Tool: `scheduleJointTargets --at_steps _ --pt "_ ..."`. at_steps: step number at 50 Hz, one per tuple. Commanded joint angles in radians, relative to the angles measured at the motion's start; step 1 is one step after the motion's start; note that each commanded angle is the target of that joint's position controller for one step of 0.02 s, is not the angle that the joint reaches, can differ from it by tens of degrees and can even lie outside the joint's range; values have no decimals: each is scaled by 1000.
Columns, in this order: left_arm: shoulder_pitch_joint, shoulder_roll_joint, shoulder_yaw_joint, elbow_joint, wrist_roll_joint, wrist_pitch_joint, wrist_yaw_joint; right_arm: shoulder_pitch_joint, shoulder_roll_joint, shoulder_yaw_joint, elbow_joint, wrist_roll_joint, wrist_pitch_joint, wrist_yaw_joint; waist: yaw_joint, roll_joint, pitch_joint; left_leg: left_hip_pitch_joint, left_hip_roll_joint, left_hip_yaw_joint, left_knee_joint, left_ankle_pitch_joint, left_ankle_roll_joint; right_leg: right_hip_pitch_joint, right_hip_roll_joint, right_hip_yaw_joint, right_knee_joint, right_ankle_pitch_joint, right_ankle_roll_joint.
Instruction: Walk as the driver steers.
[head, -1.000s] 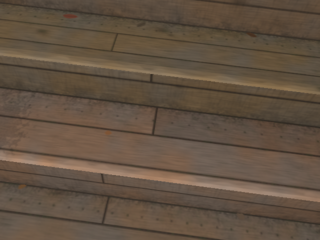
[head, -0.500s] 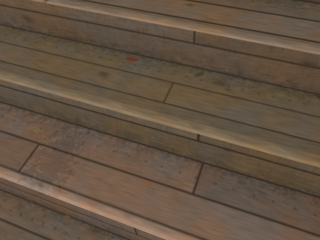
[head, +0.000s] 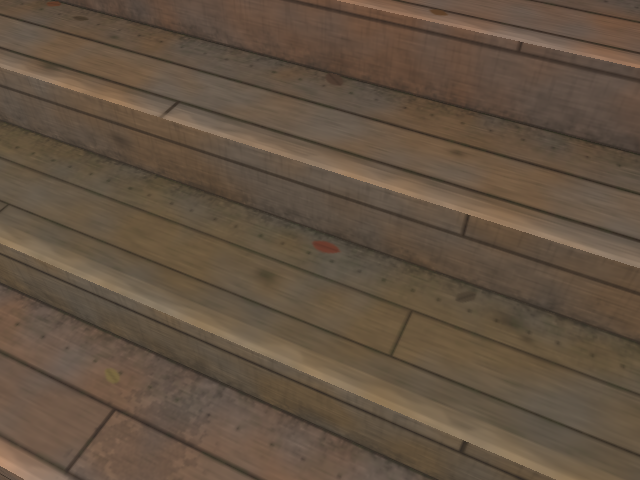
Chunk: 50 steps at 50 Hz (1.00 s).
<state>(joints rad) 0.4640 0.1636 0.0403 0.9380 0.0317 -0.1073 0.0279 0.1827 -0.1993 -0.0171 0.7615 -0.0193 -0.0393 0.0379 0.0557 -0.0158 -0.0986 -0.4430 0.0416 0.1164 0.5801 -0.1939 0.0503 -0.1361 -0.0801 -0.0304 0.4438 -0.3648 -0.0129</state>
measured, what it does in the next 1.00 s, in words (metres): climbs, turning right: left foot, then right foot 0.17 m higher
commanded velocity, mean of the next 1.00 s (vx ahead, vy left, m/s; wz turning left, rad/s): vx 0.27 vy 0.00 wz -0.46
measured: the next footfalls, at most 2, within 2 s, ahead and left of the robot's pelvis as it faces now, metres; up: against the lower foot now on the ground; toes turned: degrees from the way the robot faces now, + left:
left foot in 0.02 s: +0.08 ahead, +0.11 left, +0.00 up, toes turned +6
right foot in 0.42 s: +0.34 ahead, -0.04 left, +0.17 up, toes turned -9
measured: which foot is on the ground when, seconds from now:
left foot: up 0.00-0.00, down 0.02-0.46, up 0.48-0.80, down 0.82-1.00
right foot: down 0.00-0.02, up 0.04-0.40, down 0.42-0.84, up 0.86-1.00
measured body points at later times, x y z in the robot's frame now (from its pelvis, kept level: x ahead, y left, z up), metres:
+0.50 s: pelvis +0.23 +0.05 +0.06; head +0.23 +0.07 +0.51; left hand +0.48 +0.24 -0.02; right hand +0.21 -0.19 -0.08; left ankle +0.07 +0.14 -0.61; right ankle +0.30 -0.04 -0.56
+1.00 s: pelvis +0.37 +0.10 +0.16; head +0.38 +0.12 +0.61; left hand +0.64 +0.25 +0.06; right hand +0.35 -0.19 +0.07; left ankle +0.45 +0.19 -0.56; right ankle +0.28 -0.01 -0.39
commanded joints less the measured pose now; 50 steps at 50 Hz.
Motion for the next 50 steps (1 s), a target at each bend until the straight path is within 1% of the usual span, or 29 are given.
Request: scheduleJointTargets --at_steps 1,2,3,4,5,6,9,11,13,16,20,22,23,24,25,26,28,30,33,36,38,40,41,42,43,44,45,47,50 --pt "7 -76 -40 -17 65 -7 -122 451 -244 -77 146 -53 -24 -17 -132 199 -142 618 235 -366 -55 629 186 -357 25 73 602 118 -107" --pt "70 -111 -31 -73 7 -32 -156 580 -359 -107 119 -80 -32 -8 -158 351 -187 911 409 -790 -218 713 351 -814 252 212 966 -82 -85" --pt "-37 39 9 -59 -22 -35 -169 538 -310 -115 178 -106 -21 20 -199 278 27 730 438 -816 -265 257 340 -1112 253 317 1428 8 -105" --pt "-117 57 14 -49 -49 -25 -151 419 -204 -85 210 -100 -10 48 -147 190 159 522 395 -631 -220 106 275 -1270 210 279 1707 112 -169" --pt "-142 21 -2 -52 -28 -11 -126 302 -48 -26 186 -96 -13 52 -80 108 88 364 345 -488 -214 -35 215 -1241 152 267 1849 215 -221" --pt "-160 -35 -26 -88 -17 5 -121 236 23 15 178 -92 -21 48 -10 86 61 266 309 -408 -227 -87 145 -1241 113 282 1906 298 -269" --pt "-194 -78 -81 -142 -36 44 -136 201 54 53 259 -112 -13 28 51 66 91 190 259 -273 -287 -56 127 -1438 109 209 2219 249 -323" --pt "-322 -9 -69 -206 -47 46 -140 125 35 59 242 -141 -49 36 74 -11 112 -6 177 -82 -357 -63 66 -1273 60 110 1933 375 -307" --pt "-490 63 -48 -271 -65 51 -155 190 -32 51 242 -137 -77 23 14 51 83 -156 73 66 -399 58 -3 -1034 36 -13 1612 515 -243" --pt "-714 59 -58 -317 -65 82 -121 497 -86 50 328 -133 -34 28 -141 115 93 273 210 -36 -447 435 29 -1268 60 -91 1393 282 -195" --pt "-524 64 -42 -291 -44 135 -143 285 -291 7 252 0 -102 57 70 242 -11 324 278 72 -267 1850 57 -722 184 -226 912 38 -141" --pt "-258 101 -25 -204 -42 126 -97 186 -328 -16 207 -17 -100 57 141 212 -46 329 276 43 21 2032 6 -462 261 -162 597 67 -160" --pt "13 162 -3 -121 -49 128 -56 191 -263 -6 149 -118 -95 70 156 55 -350 -33 253 -41 311 1852 -78 87 181 181 671 489 -316" --pt "273 202 1 -7 12 124 -40 73 -182 -4 85 -110 -69 101 215 -288 -466 -365 -48 -94 891 27 -182 379 -63 721 255 715 -517" --pt "217 228 33 -37 65 106 -52 102 -156 -13 117 13 -43 119 214 -123 -307 -483 -109 -342 1168 25 -61 154 -115 850 80 319 -419" --pt "26 210 27 -34 51 72 -49 22 -93 -6 101 26 -54 93 128 -62 -22 -607 -93 -351 1298 44 -14 -109 -77 759 92 106 -361" --pt "-236 48 -24 -20 3 35 -63 -37 -22 18 15 -63 -37 27 -56 15 -29 -592 -98 -352 1301 18 86 -301 14 571 64 128 -342" --pt "-400 -34 -56 -38 -13 21 -65 -8 -28 27 8 -47 -31 -15 -148 38 -19 -556 -68 -327 1226 -112 102 -430 68 388 3 252 -263" --pt "-384 121 -21 -90 39 -12 -64 -102 -116 16 -42 4 -23 -36 -121 96 -87 -439 -4 -177 1008 -78 -29 -470 56 260 -7 496 -208" --pt "-512 246 8 -226 7 -52 -52 1 -159 -18 -24 -3 -32 -20 -179 10 -72 183 -14 -75 700 17 -126 -811 148 141 -102 605 -130" --pt "-478 236 22 -261 -12 -50 -40 54 -127 -21 -39 -44 -20 -36 -186 4 -40 265 -27 -112 457 -3 -166 -713 118 224 -17 443 -162" --pt "-474 179 24 -292 -18 -32 -55 187 -122 -33 8 -40 -5 -61 -217 17 17 237 -30 -137 -13 143 -155 -461 81 332 177 300 -207" --pt "-344 128 22 -264 -30 -21 -71 193 -127 -42 23 -33 -12 -79 -162 32 9 251 -52 -105 -168 163 -123 -377 111 347 300 257 -211" --pt "-162 4 -6 -224 -24 -13 -89 169 -188 -57 -9 -28 -30 -90 -73 100 -88 411 139 -299 -88 657 79 -469 187 284 567 115 -111" --pt "74 -6 -4 -206 5 -18 -78 46 -310 -74 -119 -5 -38 -76 27 370 -248 588 480 -815 -105 984 510 -771 289 249 913 -351 22" --pt "32 126 35 -166 6 6 -78 -37 -290 -85 -114 -38 -42 -70 -2 248 -201 466 522 -1003 -233 675 522 -856 226 254 1241 -277 97" --pt "-106 156 39 -180 -13 30 -64 -116 -243 -72 -116 -6 -56 -50 -12 163 -115 320 423 -826 -205 293 405 -929 176 230 1436 -135 108" --pt "-242 138 32 -194 -17 57 -37 -265 -43 -8 -178 -6 -57 -47 -4 28 -53 70 239 -450 -260 -41 227 -841 101 212 1310 106 70" --pt "-296 125 5 -226 -13 46 -83 -237 -117 -34 -191 8 -55 -98 -28 38 -100 39 150 -209 -284 67 134 -626 37 61 1125 75 93"
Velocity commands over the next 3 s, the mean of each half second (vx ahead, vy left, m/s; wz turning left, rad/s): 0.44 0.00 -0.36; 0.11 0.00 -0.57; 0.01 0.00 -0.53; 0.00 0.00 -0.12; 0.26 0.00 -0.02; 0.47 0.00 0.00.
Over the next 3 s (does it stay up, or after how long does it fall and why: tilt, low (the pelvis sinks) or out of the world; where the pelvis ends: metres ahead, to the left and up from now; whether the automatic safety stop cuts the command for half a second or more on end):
stays up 0.61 -0.13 0.31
